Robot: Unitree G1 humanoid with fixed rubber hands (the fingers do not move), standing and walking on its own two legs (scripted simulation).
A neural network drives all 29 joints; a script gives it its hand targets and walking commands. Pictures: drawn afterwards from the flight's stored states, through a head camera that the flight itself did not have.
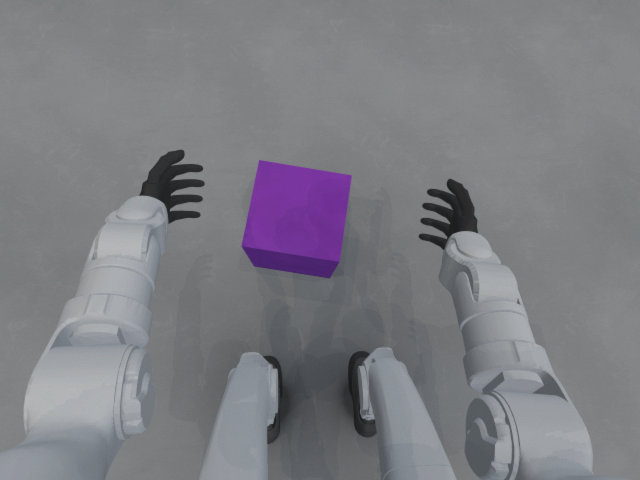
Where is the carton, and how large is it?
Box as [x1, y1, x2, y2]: [242, 160, 351, 277]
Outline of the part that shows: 259,160 242,241 242,247 255,266 329,277 339,261 351,175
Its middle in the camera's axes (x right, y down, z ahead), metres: -0.06 -0.04 +0.96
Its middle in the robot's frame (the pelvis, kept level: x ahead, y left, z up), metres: +0.55 +0.01 -0.54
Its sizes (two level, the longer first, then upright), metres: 0.210 0.200 0.250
